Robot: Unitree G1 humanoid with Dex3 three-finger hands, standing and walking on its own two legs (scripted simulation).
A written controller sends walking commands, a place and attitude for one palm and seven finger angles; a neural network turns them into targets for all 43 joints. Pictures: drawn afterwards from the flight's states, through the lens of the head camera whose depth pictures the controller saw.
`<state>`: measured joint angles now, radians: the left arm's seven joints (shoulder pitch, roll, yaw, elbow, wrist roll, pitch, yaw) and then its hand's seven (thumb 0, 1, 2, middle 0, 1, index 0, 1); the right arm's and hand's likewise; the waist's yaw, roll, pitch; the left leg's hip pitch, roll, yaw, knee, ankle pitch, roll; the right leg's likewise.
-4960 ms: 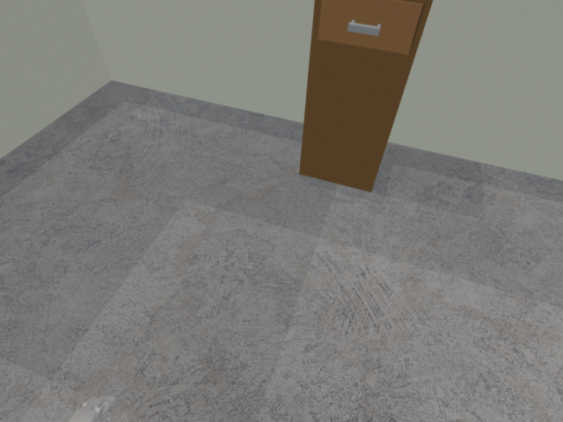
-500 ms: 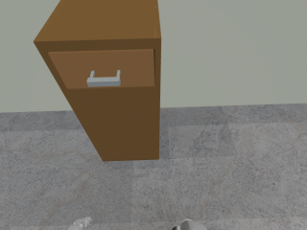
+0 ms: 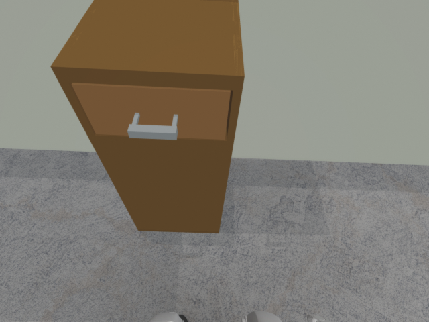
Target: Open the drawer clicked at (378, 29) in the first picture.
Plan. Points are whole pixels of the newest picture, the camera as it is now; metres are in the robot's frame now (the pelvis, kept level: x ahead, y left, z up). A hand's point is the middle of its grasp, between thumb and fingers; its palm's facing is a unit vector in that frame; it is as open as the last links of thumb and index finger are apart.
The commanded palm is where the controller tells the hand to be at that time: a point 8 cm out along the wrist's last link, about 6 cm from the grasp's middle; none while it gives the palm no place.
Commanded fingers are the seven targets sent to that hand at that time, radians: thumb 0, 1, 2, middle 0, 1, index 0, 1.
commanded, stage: come to a stop and stand still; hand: left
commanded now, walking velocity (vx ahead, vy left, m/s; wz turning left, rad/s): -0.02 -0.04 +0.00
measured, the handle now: (154, 125) +0.51 +0.19 +0.02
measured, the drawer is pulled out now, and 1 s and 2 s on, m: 0.00 0.00 0.00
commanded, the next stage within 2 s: look again from close up in 1.68 s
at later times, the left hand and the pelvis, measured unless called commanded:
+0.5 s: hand out of the picture -0.02 +0.11 -0.17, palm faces +0.06 -0.98 -0.21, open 7.3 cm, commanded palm none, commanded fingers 0.00 0.90 0.90 -0.20 -0.30 -0.20 -0.30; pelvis -0.06 -0.07 +0.00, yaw +2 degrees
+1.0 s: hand out of the picture -0.11 +0.10 -0.17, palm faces +0.06 -0.99 -0.16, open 7.4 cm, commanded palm none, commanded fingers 0.00 0.90 0.90 -0.20 -0.30 -0.20 -0.30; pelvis -0.08 -0.06 +0.01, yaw +0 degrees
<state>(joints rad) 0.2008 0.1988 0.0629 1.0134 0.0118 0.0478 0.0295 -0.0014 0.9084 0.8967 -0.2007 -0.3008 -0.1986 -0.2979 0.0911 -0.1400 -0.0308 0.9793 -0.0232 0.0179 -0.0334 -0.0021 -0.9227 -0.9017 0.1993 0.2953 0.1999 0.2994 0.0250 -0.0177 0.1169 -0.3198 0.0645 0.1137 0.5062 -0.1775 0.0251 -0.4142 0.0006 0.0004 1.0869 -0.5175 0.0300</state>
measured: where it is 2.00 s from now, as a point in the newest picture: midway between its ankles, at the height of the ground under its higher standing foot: outside the picture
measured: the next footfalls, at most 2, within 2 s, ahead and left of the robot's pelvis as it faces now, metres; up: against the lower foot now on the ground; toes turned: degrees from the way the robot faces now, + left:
right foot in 0.18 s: +0.00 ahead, -0.16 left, +0.00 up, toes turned -3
left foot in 0.50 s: -0.07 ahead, +0.06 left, +0.00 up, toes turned +3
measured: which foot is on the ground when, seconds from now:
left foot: down 0.00-0.20, up 0.22-0.48, down 0.50-1.00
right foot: up 0.00-0.16, down 0.18-1.00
